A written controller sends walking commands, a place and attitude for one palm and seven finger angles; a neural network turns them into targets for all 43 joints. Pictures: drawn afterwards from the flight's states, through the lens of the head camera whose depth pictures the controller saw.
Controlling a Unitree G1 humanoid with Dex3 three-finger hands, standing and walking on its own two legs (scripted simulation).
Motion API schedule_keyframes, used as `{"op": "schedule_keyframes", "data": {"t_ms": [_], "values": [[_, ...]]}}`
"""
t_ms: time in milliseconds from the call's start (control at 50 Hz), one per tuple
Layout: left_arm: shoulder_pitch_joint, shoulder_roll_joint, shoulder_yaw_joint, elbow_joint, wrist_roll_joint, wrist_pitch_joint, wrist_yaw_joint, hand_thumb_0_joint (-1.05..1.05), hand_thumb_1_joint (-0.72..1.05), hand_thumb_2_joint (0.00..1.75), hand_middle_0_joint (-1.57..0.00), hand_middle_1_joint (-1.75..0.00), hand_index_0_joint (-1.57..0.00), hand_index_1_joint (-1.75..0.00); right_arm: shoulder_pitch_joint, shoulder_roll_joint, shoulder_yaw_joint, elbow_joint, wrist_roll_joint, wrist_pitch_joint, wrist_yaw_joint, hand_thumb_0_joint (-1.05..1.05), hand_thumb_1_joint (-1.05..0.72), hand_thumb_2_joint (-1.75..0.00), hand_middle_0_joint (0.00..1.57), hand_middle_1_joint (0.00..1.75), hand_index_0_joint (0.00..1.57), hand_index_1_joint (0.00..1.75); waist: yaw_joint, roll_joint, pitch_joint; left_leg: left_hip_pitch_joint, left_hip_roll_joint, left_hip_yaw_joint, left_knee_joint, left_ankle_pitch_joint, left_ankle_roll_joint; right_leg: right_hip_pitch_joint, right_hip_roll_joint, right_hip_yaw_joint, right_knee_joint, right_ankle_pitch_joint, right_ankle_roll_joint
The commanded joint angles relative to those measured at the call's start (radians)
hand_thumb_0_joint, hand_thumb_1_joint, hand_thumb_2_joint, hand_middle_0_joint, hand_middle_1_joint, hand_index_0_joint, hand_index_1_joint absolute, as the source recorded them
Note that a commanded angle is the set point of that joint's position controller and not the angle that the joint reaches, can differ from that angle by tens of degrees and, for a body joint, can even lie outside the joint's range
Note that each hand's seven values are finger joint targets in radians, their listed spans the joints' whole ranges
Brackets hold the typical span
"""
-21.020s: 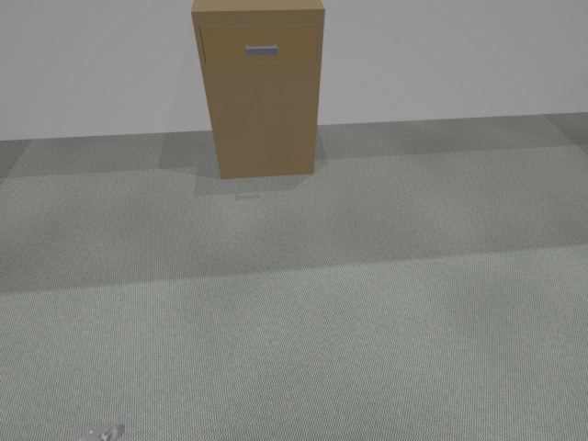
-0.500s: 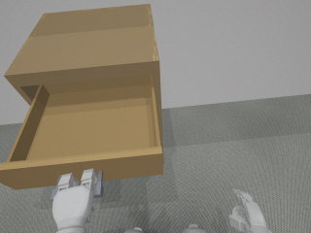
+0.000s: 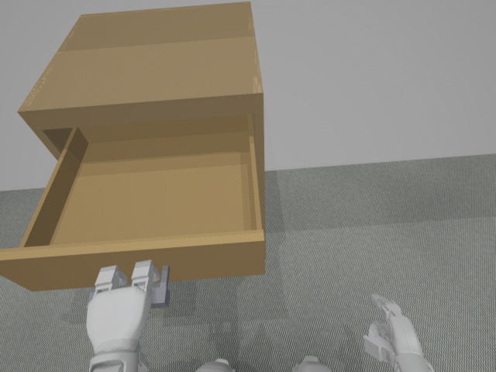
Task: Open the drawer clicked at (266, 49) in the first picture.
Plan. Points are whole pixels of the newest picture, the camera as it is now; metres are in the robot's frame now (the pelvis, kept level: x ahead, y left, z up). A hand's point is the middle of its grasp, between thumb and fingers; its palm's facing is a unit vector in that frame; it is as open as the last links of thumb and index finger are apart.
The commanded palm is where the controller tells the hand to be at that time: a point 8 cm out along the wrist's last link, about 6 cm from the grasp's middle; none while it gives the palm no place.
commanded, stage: lift the hand off the handle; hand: left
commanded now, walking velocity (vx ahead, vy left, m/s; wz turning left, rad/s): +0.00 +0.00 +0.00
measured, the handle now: (132, 286) +0.25 +0.23 -0.02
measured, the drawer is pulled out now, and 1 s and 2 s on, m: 0.30 0.30 0.30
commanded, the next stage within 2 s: none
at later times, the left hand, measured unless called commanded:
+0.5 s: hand (131, 312) +0.20 +0.22 -0.02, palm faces +0.01 -0.08 -1.00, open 13.4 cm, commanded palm +0.18 +0.21 +0.05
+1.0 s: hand (121, 305) +0.20 +0.22 +0.02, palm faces +0.01 -0.11 -0.99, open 13.3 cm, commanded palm +0.18 +0.21 +0.09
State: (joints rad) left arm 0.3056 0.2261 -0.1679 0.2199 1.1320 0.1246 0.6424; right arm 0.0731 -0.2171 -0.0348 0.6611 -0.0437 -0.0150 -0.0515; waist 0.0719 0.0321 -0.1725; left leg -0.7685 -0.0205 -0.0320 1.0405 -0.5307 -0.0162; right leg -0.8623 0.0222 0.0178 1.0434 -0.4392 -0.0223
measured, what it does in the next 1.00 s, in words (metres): stands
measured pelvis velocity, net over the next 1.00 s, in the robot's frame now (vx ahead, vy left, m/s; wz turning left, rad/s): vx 0.02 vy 0.01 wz -0.02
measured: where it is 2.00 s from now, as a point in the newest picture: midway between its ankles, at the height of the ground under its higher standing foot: outside the picture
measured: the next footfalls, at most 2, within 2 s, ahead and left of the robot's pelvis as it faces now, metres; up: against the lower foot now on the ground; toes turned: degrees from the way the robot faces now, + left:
none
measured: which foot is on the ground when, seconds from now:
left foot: down 0.00-1.00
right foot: down 0.00-1.00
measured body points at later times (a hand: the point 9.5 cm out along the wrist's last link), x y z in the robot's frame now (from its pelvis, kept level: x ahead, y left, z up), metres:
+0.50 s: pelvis +0.00 +0.00 +0.01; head +0.04 -0.03 +0.46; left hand +0.20 +0.22 +0.04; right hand +0.21 -0.23 -0.09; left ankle -0.01 +0.13 -0.67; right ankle +0.04 -0.10 -0.67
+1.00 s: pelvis +0.02 +0.01 +0.03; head +0.04 -0.02 +0.48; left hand +0.20 +0.22 +0.07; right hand +0.24 -0.21 -0.06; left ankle -0.01 +0.13 -0.67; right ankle +0.04 -0.10 -0.67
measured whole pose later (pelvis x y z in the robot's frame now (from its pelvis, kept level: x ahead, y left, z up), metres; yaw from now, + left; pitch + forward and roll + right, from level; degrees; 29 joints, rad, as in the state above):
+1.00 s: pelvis +0.02 +0.01 +0.03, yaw -1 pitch +8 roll +1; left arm 0.41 0.27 -0.18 0.02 1.07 0.14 0.50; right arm 0.08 -0.22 -0.02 0.62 -0.03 0.02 -0.03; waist 0.08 0.05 -0.12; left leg -0.51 -0.01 -0.02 0.84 -0.47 -0.01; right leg -0.61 0.03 0.03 0.85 -0.38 -0.02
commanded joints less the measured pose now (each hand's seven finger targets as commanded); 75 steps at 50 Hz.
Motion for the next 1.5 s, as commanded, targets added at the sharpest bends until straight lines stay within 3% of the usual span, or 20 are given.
{"op": "schedule_keyframes", "data": {"t_ms": [0, 100, 160, 220, 280, 320, 360, 420, 560, 660, 700, 1060, 1140, 1200, 1340, 1360, 1480], "values": [[-0.123, 0.116, 0.076, -0.148, 0.003, 0.013, 0.027, 0.00, -0.50, 0.30, -0.30, -1.20, -0.30, -1.20, -0.102, -0.102, -0.029, -0.147, -0.001, -0.049, -0.011, 0.00, -0.90, -0.90, 0.20, 0.30, 0.20, 0.30, -0.032, -0.075, -0.195, 0.069, -0.028, 0.039, -0.131, 0.191, 0.036, 0.196, -0.004, 0.008, -0.192, 0.164, -0.015], [-0.143, 0.125, 0.072, -0.210, -0.007, 0.023, 0.029, 0.00, -0.50, 0.30, -0.30, -1.20, -0.30, -1.20, -0.105, -0.101, -0.030, -0.157, 0.003, -0.047, -0.014, 0.00, -0.90, -0.90, 0.20, 0.30, 0.20, 0.30, -0.027, -0.059, -0.229, 0.117, -0.028, 0.040, -0.154, 0.203, 0.037, 0.224, -0.002, -0.005, -0.204, 0.156, -0.016], [-0.175, 0.145, 0.087, -0.228, -0.017, 0.026, 0.023, 0.00, -0.50, 0.30, -0.30, -1.20, -0.30, -1.20, -0.109, -0.104, -0.026, -0.156, 0.004, -0.047, -0.020, 0.00, -0.90, -0.90, 0.20, 0.30, 0.20, 0.30, -0.036, -0.072, -0.223, 0.121, -0.028, 0.039, -0.161, 0.200, 0.040, 0.238, -0.004, -0.001, -0.222, 0.155, -0.013], [-0.161, 0.140, 0.080, -0.244, -0.018, 0.016, 0.019, 0.00, -0.50, 0.30, -0.30, -1.20, -0.30, -1.20, -0.110, -0.100, -0.025, -0.158, 0.005, -0.051, -0.020, 0.00, -0.90, -0.90, 0.20, 0.30, 0.20, 0.30, -0.033, -0.072, -0.199, 0.142, -0.027, 0.037, -0.178, 0.200, 0.039, 0.233, -0.001, -0.008, -0.228, 0.142, -0.015], [-0.134, 0.148, 0.086, -0.292, -0.023, 0.005, 0.017, 0.00, -0.50, 0.30, -0.30, -1.20, -0.30, -1.20, -0.110, -0.101, -0.022, -0.168, 0.004, -0.052, -0.015, 0.00, -0.90, -0.90, 0.20, 0.30, 0.20, 0.30, -0.022, -0.027, -0.213, 0.173, -0.025, 0.038, -0.191, 0.226, 0.037, 0.247, 0.002, -0.011, -0.227, 0.163, -0.021], [-0.095, 0.140, 0.076, -0.319, -0.024, -0.001, 0.016, 0.00, -0.50, 0.30, -0.30, -1.20, -0.30, -1.20, -0.109, -0.101, -0.024, -0.177, 0.000, -0.052, -0.009, 0.00, -0.90, -0.90, 0.20, 0.30, 0.20, 0.30, -0.021, -0.030, -0.218, 0.184, -0.026, 0.041, -0.191, 0.244, 0.038, 0.261, 0.002, -0.013, -0.229, 0.185, -0.021], [-0.091, 0.150, 0.088, -0.312, -0.023, 0.002, 0.014, 0.00, -0.50, 0.30, -0.30, -1.20, -0.30, -1.20, -0.111, -0.104, -0.021, -0.177, 0.000, -0.048, -0.005, 0.00, -0.90, -0.90, 0.20, 0.30, 0.20, 0.30, -0.025, -0.025, -0.196, 0.187, -0.023, 0.035, -0.203, 0.246, 0.035, 0.256, 0.005, -0.014, -0.239, 0.178, -0.024], [-0.072, 0.112, 0.048, -0.294, -0.017, 0.016, 0.005, 0.00, -0.50, 0.30, -0.30, -1.20, -0.30, -1.20, -0.116, -0.103, -0.021, -0.180, 0.002, -0.043, 0.005, 0.00, -0.90, -0.90, 0.20, 0.30, 0.20, 0.30, -0.029, -0.041, -0.142, 0.185, -0.022, 0.035, -0.220, 0.222, 0.035, 0.251, 0.006, -0.016, -0.259, 0.150, -0.021], [-0.079, 0.161, 0.089, -0.356, -0.033, 0.030, -0.025, 0.00, -0.50, 0.30, -0.30, -1.20, -0.30, -1.20, -0.120, -0.105, -0.019, -0.193, 0.007, -0.028, 0.000, 0.00, -0.90, -0.90, 0.20, 0.30, 0.20, 0.30, -0.013, -0.044, -0.168, 0.226, -0.027, 0.038, -0.257, 0.257, 0.038, 0.334, 0.005, -0.005, -0.288, 0.205, -0.023], [-0.027, 0.163, 0.092, -0.377, -0.033, 0.015, -0.038, 0.00, -0.50, 0.30, -0.30, -1.20, -0.30, -1.20, -0.122, -0.101, -0.016, -0.195, 0.004, -0.023, 0.007, 0.00, -0.90, -0.90, 0.20, 0.30, 0.20, 0.30, -0.010, -0.034, -0.154, 0.251, -0.026, 0.039, -0.271, 0.288, 0.036, 0.358, 0.008, 0.002, -0.300, 0.247, -0.025], [-0.051, 0.156, 0.084, -0.374, -0.030, 0.016, -0.044, 0.00, -0.50, 0.30, -0.30, -1.20, -0.30, -1.20, -0.123, -0.099, -0.017, -0.192, 0.005, -0.020, 0.009, 0.00, -0.90, -0.90, 0.20, 0.30, 0.20, 0.30, -0.019, -0.049, -0.126, 0.253, -0.025, 0.038, -0.278, 0.277, 0.036, 0.349, 0.008, 0.003, -0.308, 0.237, -0.021], [0.026, 0.166, 0.081, -0.506, -0.045, 0.005, -0.097, 0.00, -0.50, 0.30, -0.30, -1.20, -0.30, -1.20, -0.132, -0.094, -0.016, -0.213, 0.008, -0.011, 0.032, 0.00, -0.90, -0.90, 0.20, 0.30, 0.20, 0.30, 0.001, -0.026, -0.131, 0.346, -0.018, 0.033, -0.332, 0.389, 0.032, 0.439, 0.014, 0.004, -0.340, 0.333, -0.029], [0.045, 0.171, 0.083, -0.501, -0.049, 0.017, -0.115, 0.00, -0.50, 0.30, -0.30, -1.20, -0.30, -1.20, -0.136, -0.090, -0.012, -0.211, 0.014, -0.004, 0.037, 0.00, -0.90, -0.90, 0.20, 0.30, 0.20, 0.30, 0.005, -0.049, -0.088, 0.337, -0.018, 0.032, -0.355, 0.353, 0.033, 0.449, 0.014, 0.006, -0.359, 0.299, -0.024], [0.000, 0.173, 0.076, -0.522, -0.049, 0.025, -0.131, 0.00, -0.50, 0.30, -0.30, -1.20, -0.30, -1.20, -0.144, -0.090, -0.012, -0.212, 0.017, 0.001, 0.037, 0.00, -0.90, -0.90, 0.20, 0.30, 0.20, 0.30, 0.003, -0.034, -0.069, 0.352, -0.015, 0.031, -0.375, 0.340, 0.034, 0.452, 0.014, 0.009, -0.377, 0.266, -0.026], [-0.004, 0.180, 0.075, -0.562, -0.060, 0.020, -0.163, 0.00, -0.50, 0.30, -0.30, -1.20, -0.30, -1.20, -0.149, -0.086, -0.006, -0.213, 0.017, -0.001, 0.033, 0.00, -0.90, -0.90, 0.20, 0.30, 0.20, 0.30, 0.012, -0.020, -0.066, 0.386, -0.018, 0.032, -0.403, 0.356, 0.036, 0.493, 0.013, 0.014, -0.405, 0.278, -0.025], [0.017, 0.199, 0.101, -0.567, -0.062, 0.018, -0.165, 0.00, -0.50, 0.30, -0.30, -1.20, -0.30, -1.20, -0.150, -0.087, -0.008, -0.216, 0.018, -0.001, 0.034, 0.00, -0.90, -0.90, 0.20, 0.30, 0.20, 0.30, 0.019, -0.019, -0.078, 0.395, -0.016, 0.031, -0.410, 0.373, 0.033, 0.510, 0.017, 0.021, -0.412, 0.286, -0.029], [0.032, 0.169, 0.064, -0.544, -0.064, 0.041, -0.202, 0.00, -0.50, 0.30, -0.30, -1.20, -0.30, -1.20, -0.159, -0.085, 0.000, -0.210, 0.026, 0.002, 0.044, 0.00, -0.90, -0.90, 0.20, 0.30, 0.20, 0.30, 0.024, -0.040, -0.026, 0.397, -0.013, 0.033, -0.447, 0.363, 0.032, 0.529, 0.018, 0.016, -0.437, 0.262, -0.025]]}}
